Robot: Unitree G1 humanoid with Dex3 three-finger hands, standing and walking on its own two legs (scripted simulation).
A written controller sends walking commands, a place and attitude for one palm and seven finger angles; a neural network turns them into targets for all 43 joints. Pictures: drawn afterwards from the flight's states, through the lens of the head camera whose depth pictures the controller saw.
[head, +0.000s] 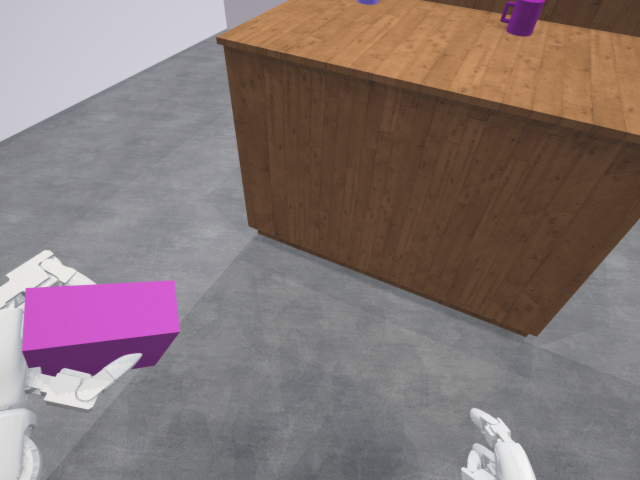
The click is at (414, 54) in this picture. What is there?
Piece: table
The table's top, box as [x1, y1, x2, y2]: [216, 0, 639, 143]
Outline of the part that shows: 216,37 217,43 639,143 639,37 537,20 533,31 529,36 517,36 510,34 505,30 508,23 504,23 499,20 501,15 499,13 422,0 378,0 376,4 372,5 361,4 356,0 288,0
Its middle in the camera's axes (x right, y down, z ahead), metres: +0.38 -0.58 +1.14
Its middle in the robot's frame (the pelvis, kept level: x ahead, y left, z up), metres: +1.27 -0.31 +0.07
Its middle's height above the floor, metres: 0.84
